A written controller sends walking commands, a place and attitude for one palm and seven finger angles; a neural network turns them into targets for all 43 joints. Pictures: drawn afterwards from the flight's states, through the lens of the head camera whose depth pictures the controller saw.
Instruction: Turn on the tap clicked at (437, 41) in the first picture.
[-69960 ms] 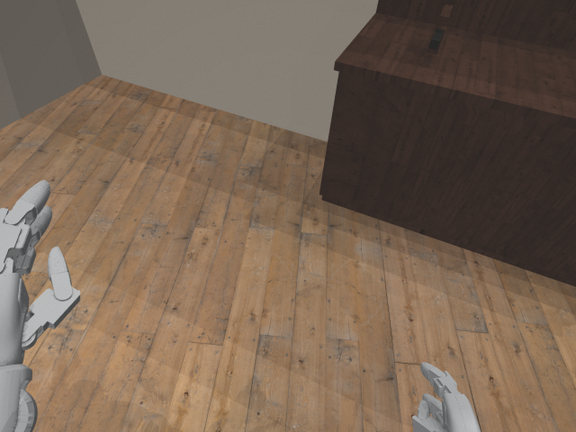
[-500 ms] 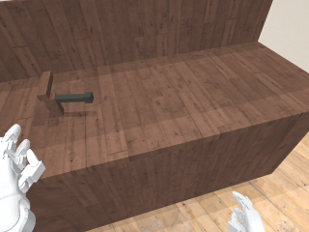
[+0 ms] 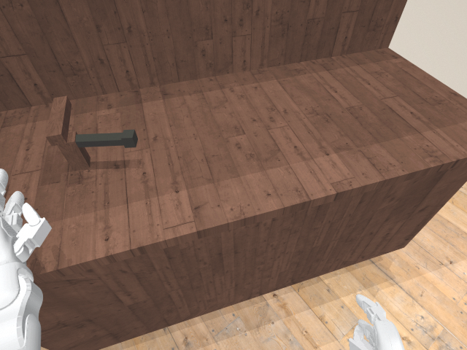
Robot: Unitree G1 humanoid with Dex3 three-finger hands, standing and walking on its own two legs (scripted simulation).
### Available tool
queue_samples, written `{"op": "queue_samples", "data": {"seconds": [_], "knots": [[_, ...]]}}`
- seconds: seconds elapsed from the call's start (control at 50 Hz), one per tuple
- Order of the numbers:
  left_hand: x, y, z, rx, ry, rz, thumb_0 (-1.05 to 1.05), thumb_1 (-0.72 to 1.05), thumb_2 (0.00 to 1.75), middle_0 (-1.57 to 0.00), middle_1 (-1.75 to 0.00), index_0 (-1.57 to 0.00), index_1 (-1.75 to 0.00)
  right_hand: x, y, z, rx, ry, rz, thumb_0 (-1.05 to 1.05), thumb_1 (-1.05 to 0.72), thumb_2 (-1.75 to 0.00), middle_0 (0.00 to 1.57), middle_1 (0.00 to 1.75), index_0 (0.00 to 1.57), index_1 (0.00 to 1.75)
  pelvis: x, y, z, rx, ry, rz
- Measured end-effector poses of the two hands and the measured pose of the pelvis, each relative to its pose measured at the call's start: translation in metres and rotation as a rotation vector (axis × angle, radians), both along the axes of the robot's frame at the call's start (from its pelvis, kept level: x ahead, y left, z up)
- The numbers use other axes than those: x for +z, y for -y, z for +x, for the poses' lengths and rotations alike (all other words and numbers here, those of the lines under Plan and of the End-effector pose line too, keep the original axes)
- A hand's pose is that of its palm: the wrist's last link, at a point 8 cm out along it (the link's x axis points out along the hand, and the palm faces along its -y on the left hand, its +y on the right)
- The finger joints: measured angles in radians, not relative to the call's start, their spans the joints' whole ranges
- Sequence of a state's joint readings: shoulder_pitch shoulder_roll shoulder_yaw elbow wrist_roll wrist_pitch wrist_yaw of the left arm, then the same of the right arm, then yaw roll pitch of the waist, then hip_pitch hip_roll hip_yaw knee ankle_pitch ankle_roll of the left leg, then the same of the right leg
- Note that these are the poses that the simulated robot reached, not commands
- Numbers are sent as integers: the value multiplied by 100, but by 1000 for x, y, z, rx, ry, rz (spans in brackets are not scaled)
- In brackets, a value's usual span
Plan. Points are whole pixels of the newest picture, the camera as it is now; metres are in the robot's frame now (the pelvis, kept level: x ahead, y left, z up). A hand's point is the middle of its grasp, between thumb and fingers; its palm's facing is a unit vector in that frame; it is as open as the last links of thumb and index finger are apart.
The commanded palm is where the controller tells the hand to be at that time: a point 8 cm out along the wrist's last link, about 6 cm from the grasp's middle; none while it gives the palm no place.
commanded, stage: reach beside the lever's end, fingers flat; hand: left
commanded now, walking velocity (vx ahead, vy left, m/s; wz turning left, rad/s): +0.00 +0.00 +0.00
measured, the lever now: (129, 138) +0.51 +0.28 +0.07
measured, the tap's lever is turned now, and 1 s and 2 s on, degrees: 76 76 76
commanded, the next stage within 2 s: push the lever round in 1.24 s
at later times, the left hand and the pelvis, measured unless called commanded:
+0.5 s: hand (51, 194) +0.33 +0.36 +0.08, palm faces +0.60 -0.80 -0.09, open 7.7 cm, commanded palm +0.29 +0.39 +0.08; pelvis +0.00 +0.03 -0.01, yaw -1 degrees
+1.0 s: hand (56, 182) +0.37 +0.38 +0.07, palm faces +0.57 -0.82 -0.10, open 7.8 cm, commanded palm +0.32 +0.41 +0.06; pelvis +0.01 +0.03 -0.01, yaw -1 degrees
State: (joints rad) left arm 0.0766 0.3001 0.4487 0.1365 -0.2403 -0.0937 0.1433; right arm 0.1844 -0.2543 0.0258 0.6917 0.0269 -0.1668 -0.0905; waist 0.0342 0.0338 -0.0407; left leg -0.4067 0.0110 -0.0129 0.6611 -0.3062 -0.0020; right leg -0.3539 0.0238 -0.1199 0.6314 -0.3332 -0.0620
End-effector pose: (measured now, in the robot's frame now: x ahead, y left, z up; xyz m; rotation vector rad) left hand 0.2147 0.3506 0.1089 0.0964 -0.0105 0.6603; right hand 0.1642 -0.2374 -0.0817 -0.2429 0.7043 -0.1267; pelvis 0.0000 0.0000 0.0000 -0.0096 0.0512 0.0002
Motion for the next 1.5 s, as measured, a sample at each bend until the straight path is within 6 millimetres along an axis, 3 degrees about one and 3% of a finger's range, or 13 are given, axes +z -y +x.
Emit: {"op": "queue_samples", "data": {"seconds": [0.24, 0.4, 0.54, 0.84, 0.94, 1.1, 1.2, 1.36, 1.5], "knots": [[-14, -16, 38, -22, -13, -22, 2, 89, 90, -17, -22, -17, -22, -7, -7, -19, -22, -74, -23, 1, -90, -90, 21, 30, 20, 30, -2, -13, -2, -5, -30, -8], [-20, -38, 56, 7, -28, -23, 2, 89, 90, -17, -20, -17, -20, -12, -7, -35, -52, -142, -40, 1, -90, -90, 21, 30, 20, 30, -4, -21, 0, -7, -50, -17], [-23, -39, 76, -30, -18, -12, 2, 90, 90, -16, -18, -16, -18, -18, -8, -47, -68, -201, -48, 1, -90, -90, 21, 30, 20, 30, -6, -28, 3, -12, -75, -22], [-33, -69, 99, 18, -28, -12, 2, 89, 90, -15, -15, -15, -15, -26, -4, -71, -104, -313, -68, 1, -90, -90, 21, 30, 20, 30, -12, -30, 5, -16, -122, -31], [-34, -67, 108, -27, -30, -10, 2, 90, 90, -15, -15, -15, -15, -29, 0, -83, -120, -354, -73, 1, -90, -90, 21, 30, 20, 30, -13, -31, 4, -16, -135, -35], [-43, -52, 109, -34, -35, -30, 2, 89, 90, -15, -15, -15, -15, -29, 0, -91, -148, -362, -53, 1, -90, -90, 21, 30, 20, 30, -12, -31, 6, -28, -134, -30], [-45, -57, 102, 20, -37, -19, 2, 89, 90, -15, -15, -15, -15, -28, 0, -89, -144, -352, -48, 1, -90, -90, 21, 30, 20, 30, -13, -27, 5, -31, -132, -29], [-32, -70, 99, 10, -17, 5, 2, 89, 90, -15, -15, -15, -15, -30, 3, -82, -124, -349, -57, 1, -90, -90, 21, 30, 20, 30, -14, -24, 3, -18, -133, -34], [-41, -62, 102, -31, -49, -39, 2, 90, 90, -15, -15, -15, -15, -29, 7, -79, -122, -346, -66, 1, -90, -90, 21, 30, 20, 30, -14, -23, 4, -15, -140, -33]]}}
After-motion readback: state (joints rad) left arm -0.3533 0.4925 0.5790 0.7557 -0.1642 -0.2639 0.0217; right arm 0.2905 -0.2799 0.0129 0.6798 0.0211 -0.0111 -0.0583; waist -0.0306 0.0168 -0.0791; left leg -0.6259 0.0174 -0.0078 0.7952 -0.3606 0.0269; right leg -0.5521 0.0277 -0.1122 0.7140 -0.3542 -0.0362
